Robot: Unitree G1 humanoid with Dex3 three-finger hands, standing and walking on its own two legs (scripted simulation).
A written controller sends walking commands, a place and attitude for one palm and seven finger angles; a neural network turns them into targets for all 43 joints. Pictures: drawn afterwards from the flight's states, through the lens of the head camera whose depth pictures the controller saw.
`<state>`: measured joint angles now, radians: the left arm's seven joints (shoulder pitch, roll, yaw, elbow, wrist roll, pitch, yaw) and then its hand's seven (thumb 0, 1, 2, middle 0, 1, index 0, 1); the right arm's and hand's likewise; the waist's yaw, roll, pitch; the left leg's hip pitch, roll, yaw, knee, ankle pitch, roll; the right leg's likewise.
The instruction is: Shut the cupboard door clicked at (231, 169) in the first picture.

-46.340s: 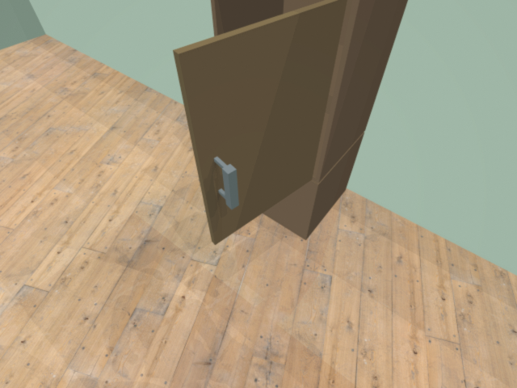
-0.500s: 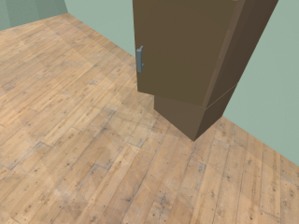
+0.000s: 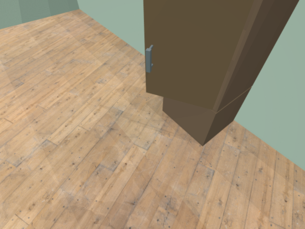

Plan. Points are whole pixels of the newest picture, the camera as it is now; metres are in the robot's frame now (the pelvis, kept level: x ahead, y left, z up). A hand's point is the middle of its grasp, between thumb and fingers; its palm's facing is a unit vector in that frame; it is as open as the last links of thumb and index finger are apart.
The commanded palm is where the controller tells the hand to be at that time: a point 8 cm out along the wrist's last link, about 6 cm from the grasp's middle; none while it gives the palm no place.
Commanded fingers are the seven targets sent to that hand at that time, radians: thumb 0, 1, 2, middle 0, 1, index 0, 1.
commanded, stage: walk to a spot facing it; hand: left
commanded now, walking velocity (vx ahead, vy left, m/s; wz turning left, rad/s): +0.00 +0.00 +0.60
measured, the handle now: (150, 58) +0.91 +0.05 -0.07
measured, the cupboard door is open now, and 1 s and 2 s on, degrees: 30 30 30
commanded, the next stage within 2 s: turn to face it in 0.98 s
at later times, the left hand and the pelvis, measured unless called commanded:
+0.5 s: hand out of the picture +0.03 +0.22 -0.16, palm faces +0.29 -0.91 -0.30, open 7.3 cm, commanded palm none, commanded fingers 0.00 0.90 0.90 -0.20 -0.30 -0.20 -0.30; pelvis +0.00 -0.01 -0.01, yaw +18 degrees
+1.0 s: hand out of the picture -0.08 +0.18 -0.19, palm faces +0.64 -0.72 -0.26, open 7.3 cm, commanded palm none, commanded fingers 0.00 0.90 0.90 -0.20 -0.30 -0.20 -0.30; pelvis +0.05 +0.02 -0.02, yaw +38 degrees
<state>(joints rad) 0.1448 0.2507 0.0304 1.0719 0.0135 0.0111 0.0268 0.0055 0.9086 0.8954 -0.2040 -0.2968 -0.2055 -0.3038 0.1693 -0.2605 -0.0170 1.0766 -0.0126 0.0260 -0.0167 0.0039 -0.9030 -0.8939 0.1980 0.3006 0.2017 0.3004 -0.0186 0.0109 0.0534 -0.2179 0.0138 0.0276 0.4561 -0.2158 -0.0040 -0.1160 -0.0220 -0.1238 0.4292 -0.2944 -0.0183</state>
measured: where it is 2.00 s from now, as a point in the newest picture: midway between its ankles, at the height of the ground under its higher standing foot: outside the picture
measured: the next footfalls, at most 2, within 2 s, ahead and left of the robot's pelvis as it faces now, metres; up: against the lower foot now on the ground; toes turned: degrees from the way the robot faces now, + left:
right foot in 0.50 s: +0.07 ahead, -0.11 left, +0.00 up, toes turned +17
left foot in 0.90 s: +0.04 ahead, +0.15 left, +0.00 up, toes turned +42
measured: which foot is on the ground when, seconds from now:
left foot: down 0.00-0.50, up 0.52-0.88, down 0.90-1.00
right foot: down 0.00-0.16, up 0.18-0.48, down 0.50-0.90, up 0.92-1.00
